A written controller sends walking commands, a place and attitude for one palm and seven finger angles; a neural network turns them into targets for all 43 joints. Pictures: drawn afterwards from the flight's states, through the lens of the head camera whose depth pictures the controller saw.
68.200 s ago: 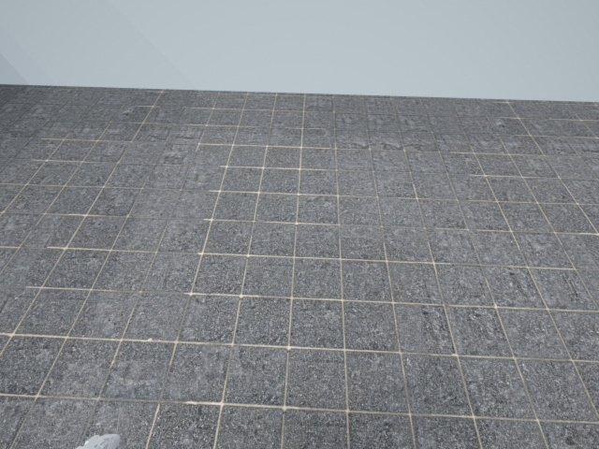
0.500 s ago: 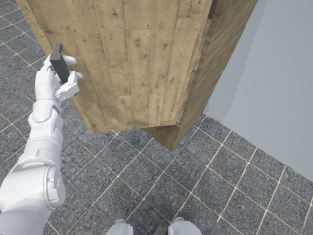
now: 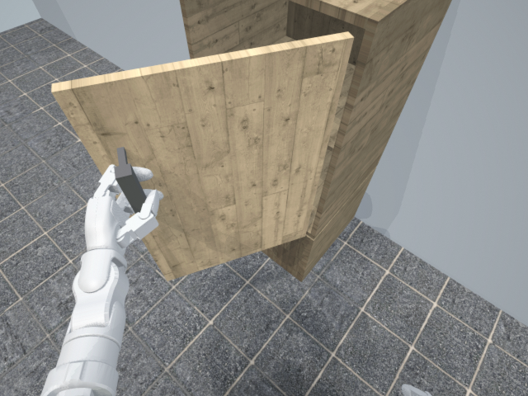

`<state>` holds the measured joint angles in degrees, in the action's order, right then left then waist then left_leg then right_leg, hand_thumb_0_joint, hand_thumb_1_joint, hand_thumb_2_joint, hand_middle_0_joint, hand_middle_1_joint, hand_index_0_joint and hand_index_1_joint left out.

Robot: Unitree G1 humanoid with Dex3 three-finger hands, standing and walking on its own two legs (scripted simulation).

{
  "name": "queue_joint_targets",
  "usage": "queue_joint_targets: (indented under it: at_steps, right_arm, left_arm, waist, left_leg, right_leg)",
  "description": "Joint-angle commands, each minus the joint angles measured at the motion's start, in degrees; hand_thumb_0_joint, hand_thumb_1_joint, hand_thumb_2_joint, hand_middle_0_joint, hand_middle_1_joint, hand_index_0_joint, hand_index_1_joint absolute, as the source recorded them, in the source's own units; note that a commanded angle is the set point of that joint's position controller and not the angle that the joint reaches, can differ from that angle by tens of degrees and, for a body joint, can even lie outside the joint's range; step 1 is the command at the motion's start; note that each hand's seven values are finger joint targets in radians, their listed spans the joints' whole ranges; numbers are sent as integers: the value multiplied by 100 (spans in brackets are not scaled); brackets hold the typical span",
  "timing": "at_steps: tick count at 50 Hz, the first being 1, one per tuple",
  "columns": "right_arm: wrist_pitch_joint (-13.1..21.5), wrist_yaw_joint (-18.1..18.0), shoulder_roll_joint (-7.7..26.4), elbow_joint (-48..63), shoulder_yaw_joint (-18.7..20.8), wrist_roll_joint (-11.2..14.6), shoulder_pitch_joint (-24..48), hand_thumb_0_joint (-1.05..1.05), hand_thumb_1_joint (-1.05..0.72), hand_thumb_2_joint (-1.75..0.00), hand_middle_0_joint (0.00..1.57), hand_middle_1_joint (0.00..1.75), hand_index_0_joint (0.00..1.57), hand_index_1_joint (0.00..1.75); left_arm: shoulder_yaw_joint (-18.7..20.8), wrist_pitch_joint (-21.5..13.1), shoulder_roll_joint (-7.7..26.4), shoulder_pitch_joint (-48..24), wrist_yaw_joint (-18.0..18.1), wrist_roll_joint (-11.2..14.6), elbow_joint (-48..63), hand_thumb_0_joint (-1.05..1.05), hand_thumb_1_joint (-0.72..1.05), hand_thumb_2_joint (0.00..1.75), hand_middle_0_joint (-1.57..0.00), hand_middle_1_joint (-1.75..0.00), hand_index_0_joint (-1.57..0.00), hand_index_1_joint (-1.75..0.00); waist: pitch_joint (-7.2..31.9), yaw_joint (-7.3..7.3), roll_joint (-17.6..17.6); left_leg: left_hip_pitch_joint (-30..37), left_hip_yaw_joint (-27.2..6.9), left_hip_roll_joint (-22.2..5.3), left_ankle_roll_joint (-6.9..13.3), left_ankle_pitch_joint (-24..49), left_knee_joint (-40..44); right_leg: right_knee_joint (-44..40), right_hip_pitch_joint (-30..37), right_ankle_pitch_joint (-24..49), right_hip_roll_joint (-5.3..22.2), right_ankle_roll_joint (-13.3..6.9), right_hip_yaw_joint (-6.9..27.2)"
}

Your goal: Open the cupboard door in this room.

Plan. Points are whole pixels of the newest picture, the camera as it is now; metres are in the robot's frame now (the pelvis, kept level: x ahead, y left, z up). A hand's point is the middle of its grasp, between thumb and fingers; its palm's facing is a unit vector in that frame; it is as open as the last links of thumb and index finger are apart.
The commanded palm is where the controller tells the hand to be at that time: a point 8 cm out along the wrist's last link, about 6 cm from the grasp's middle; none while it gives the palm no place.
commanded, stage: pull the door open along its arc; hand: left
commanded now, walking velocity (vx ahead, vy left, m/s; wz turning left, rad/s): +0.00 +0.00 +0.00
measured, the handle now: (135, 188) +0.42 +0.21 +0.06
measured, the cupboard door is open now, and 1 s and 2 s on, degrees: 60 88 90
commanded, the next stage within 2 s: open thumb and fingers to let go in 0.60 s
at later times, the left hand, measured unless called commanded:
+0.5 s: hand (207, 277) +0.27 +0.08 +0.07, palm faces +0.48 -0.88 +0.00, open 5.8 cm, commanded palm +0.20 +0.12 +0.07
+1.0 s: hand (218, 299) +0.24 +0.06 +0.07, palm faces +0.49 -0.87 -0.01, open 8.1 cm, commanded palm +0.19 +0.09 +0.07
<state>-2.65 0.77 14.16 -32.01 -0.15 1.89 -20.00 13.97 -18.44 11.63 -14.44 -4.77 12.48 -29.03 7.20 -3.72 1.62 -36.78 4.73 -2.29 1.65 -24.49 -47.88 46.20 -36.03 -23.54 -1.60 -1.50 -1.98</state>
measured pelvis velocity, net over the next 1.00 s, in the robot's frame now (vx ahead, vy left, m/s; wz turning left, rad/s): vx -0.01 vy -0.05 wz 0.10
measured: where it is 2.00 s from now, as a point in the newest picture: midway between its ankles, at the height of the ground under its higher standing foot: outside the picture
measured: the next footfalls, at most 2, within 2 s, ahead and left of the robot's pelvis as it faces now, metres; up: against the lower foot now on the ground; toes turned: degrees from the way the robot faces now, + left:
none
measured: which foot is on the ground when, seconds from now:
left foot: down 0.00-1.00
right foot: down 0.00-1.00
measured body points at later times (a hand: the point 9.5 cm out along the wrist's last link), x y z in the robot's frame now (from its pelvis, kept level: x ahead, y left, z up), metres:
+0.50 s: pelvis +0.00 -0.04 +0.00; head +0.02 -0.05 +0.45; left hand +0.24 +0.12 +0.07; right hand +0.19 -0.24 -0.09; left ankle -0.01 +0.10 -0.70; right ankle -0.01 -0.11 -0.70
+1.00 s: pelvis -0.01 -0.05 +0.00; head +0.00 -0.08 +0.45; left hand +0.21 +0.11 +0.07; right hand +0.19 -0.25 -0.10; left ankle -0.01 +0.10 -0.70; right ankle -0.01 -0.11 -0.70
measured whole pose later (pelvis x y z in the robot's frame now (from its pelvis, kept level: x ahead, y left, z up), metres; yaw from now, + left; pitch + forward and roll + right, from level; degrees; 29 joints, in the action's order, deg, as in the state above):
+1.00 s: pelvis -0.01 -0.05 +0.00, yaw +6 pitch +6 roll +1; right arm 0.3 0.0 11.0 -31.8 -1.0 -3.5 -11.5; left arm -11.8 -10.2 -5.0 14.5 30.8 -2.8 0.5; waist 6.0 0.1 2.3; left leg -30.0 -1.1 -1.0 -1.7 -22.3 -46.6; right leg 48.1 -28.5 -25.8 -0.6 -5.4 -7.7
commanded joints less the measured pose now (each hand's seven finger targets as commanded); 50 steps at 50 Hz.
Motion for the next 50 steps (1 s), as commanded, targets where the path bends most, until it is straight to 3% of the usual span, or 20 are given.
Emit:
queue_joint_targets:
  at_steps: [1,3,5,9,10,14,15,17,21,25,31,33,35,38,41,45,50]
  right_arm:
    - [329,25,606,833,251,-155,369,0,-90,-90,20,30,20,30]
    - [305,53,546,839,241,-228,489,0,-90,-90,20,30,20,30]
    - [260,39,509,812,244,-305,582,0,-90,-90,20,30,20,30]
    - [186,-15,406,864,211,-365,831,0,-90,-90,20,30,20,30]
    - [157,-42,393,863,208,-384,884,0,-90,-90,20,30,20,30]
    - [141,-52,273,946,175,-444,1076,0,-90,-90,20,30,20,30]
    - [126,-49,270,957,166,-453,1069,0,-90,-90,20,30,20,30]
    - [123,-37,223,1019,167,-475,1175,0,-90,-90,20,30,20,30]
    - [128,-77,173,1052,130,-538,1202,0,-90,-90,20,30,20,30]
    - [215,-89,113,1122,111,-540,1292,0,-90,-90,20,30,20,30]
    - [453,-42,64,1146,73,-501,1429,0,-90,-90,20,30,20,30]
    - [519,-50,79,1110,66,-512,1464,0,-90,-90,20,30,20,30]
    - [542,-108,96,959,63,-535,1473,0,-90,-90,20,30,20,30]
    - [588,-135,58,926,66,-559,1543,0,-90,-90,20,30,20,30]
    - [596,-141,64,934,96,-545,1472,0,-90,-90,20,30,20,30]
    - [586,-126,92,955,98,-530,1422,0,-90,-90,20,30,20,30]
    - [587,-129,122,964,101,-545,1465,0,-90,-90,20,30,20,30]
  left_arm:
    - [585,-196,756,179,1457,-196,1999,0,90,90,-40,-135,-40,-135]
    - [224,-119,419,396,1922,-502,2357,0,90,90,-40,-135,-40,-135]
    - [19,-75,228,439,2364,-753,2636,0,90,90,-40,-135,-40,-135]
    - [-620,46,-348,663,2744,-1032,3055,0,90,90,-40,-135,-40,-135]
    - [-671,83,-417,740,2872,-1076,3091,0,90,90,-40,-135,-40,-135]
    - [-1256,233,-1004,1200,3246,-1239,3554,0,90,90,-40,-135,-40,-135]
    - [-1357,290,-1078,1372,3349,-1302,3601,0,90,90,-40,-135,-40,-135]
    - [-1626,379,-1323,1629,3530,-1392,3893,0,90,90,-40,-135,-40,-135]
    - [-2045,536,-1532,2002,3640,-1650,4137,0,90,90,-40,-135,-40,-135]
    - [-2554,553,-1853,2469,3589,-1809,4468,0,90,90,-40,-135,-40,-135]
    - [-3057,559,-2271,3097,3487,-1682,4711,0,90,90,-40,-135,-40,-135]
    - [-2969,553,-2185,2858,3538,-1662,4682,0,90,90,-40,-135,-40,-135]
    - [-2680,525,-1911,2023,3694,-1698,4495,0,90,90,-40,-135,-40,-135]
    - [-2594,502,-1943,2005,3759,-1708,4243,0,69,81,-38,-133,-38,-133]
    - [-2587,474,-1944,2097,3698,-1665,4256,0,48,72,-37,-130,-37,-130]
    - [-2687,451,-1972,2194,3571,-1676,4256,0,20,60,-35,-127,-35,-127]
    - [-2803,388,-2009,1894,3540,-1715,4251,0,-15,45,-32,-124,-32,-124]
  waist:
    - [1570,665,-212]
    - [1461,623,-158]
    - [1419,583,-374]
    - [1258,516,-231]
    - [1197,480,-410]
    - [1182,492,-244]
    - [1144,470,-429]
    - [1148,479,-355]
    - [954,390,-622]
    - [926,396,-549]
    - [753,397,-639]
    - [616,362,-669]
    - [455,268,-757]
    - [611,370,-678]
    - [897,410,-806]
    - [803,374,-832]
    - [597,281,-791]
  left_leg:
    - [771,-290,232,-56,2409,549]
    - [849,-290,226,-80,2449,533]
    - [850,-332,221,-75,2286,512]
    - [984,-331,248,-86,1974,541]
    - [969,-345,248,-63,1908,522]
    - [1097,-354,275,-85,1937,505]
    - [1082,-390,271,-77,1949,491]
    - [1115,-379,283,-91,1920,483]
    - [1068,-435,288,-93,1842,475]
    - [1089,-466,312,-91,1780,425]
    - [1034,-521,364,-96,1472,310]
    - [1005,-540,382,-90,1311,265]
    - [858,-573,400,-91,1112,180]
    - [813,-578,422,-99,1004,156]
    - [840,-578,412,-100,1165,227]
    - [818,-591,394,-84,1196,260]
    - [813,-609,384,-60,981,216]
  right_leg:
    - [-301,1472,2669,-13,45,-66]
    - [-286,1465,2733,30,37,-53]
    - [-339,1498,2578,56,34,-17]
    - [-457,1466,2382,112,23,24]
    - [-542,1493,2339,123,36,50]
    - [-555,1581,2504,173,36,61]
    - [-577,1615,2542,173,34,66]
    - [-602,1669,2644,224,59,95]
    - [-672,1722,2969,315,125,180]
    - [-692,1741,3051,365,127,235]
    - [-885,1685,2843,469,188,344]
    - [-980,1495,2507,486,201,398]
    - [-1063,1252,2013,514,205,506]
    - [-1137,1238,1623,572,207,644]
    - [-1037,1538,2173,593,238,644]
    - [-989,1543,2394,584,253,606]
    - [-1102,1232,1661,590,226,611]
